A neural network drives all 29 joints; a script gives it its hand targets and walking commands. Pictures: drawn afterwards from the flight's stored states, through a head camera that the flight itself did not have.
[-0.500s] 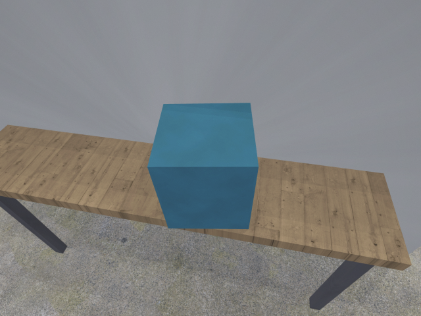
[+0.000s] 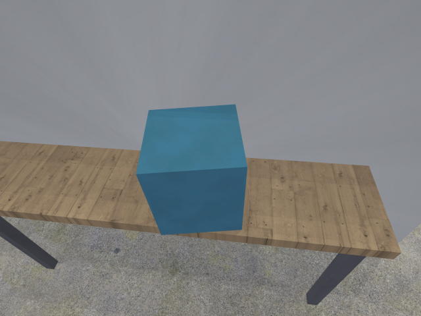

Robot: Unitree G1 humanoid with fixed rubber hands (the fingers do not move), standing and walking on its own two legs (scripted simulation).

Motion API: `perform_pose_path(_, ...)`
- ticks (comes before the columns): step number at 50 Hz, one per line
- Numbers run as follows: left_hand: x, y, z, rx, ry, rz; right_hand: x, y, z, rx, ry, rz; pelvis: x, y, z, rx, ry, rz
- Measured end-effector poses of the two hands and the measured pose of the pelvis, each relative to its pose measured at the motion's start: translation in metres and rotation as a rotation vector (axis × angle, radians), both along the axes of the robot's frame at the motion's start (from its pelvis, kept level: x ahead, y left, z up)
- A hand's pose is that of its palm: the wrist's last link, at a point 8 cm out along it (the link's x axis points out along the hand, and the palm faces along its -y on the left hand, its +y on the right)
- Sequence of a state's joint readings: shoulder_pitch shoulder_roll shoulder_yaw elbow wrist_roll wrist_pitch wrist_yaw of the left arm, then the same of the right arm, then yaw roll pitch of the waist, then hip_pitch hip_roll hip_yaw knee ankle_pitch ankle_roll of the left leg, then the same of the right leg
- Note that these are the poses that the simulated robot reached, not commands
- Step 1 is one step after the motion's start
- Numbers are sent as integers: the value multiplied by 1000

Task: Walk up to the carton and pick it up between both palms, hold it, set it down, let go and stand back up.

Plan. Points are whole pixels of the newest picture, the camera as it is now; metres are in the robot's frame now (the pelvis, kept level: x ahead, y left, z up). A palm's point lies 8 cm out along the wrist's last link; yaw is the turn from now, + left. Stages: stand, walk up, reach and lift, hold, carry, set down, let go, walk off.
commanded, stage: stand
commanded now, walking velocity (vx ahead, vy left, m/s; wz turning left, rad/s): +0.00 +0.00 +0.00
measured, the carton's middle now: (196, 172) +0.45 +0.06 -0.01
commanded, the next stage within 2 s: none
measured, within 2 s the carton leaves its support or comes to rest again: neither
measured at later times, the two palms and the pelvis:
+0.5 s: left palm out of the picture -0.05 +0.21 -0.15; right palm out of the picture -0.10 -0.21 -0.15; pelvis -0.03 +0.00 +0.00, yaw +0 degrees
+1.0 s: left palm out of the picture -0.05 +0.21 -0.15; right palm out of the picture -0.10 -0.20 -0.15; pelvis -0.04 +0.01 +0.00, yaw -1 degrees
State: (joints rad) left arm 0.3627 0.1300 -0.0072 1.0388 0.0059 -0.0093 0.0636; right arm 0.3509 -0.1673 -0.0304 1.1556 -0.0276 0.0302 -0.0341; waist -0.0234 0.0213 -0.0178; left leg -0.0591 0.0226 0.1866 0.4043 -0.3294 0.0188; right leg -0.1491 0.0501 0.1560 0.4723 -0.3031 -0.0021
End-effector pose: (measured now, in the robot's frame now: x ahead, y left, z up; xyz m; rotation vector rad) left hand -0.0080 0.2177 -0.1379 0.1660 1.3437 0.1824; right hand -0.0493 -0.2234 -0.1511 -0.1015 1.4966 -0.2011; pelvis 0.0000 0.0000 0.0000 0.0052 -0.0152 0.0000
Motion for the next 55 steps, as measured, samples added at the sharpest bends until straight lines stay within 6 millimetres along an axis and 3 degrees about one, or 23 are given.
perform_pose_path(20,-44,-11,-7,-42,107,-1,-43,14,2,9,46,-19,-21,3,0,-2,-9,-5)
perform_pose_path(35,-44,-7,-8,-47,92,-15,-51,25,1,21,25,-18,-31,8,-1,1,-10,-9)
perform_pose_path(55,-39,-3,-9,-45,77,-32,-46,24,0,12,-3,-15,-37,11,-2,2,-6,-15)
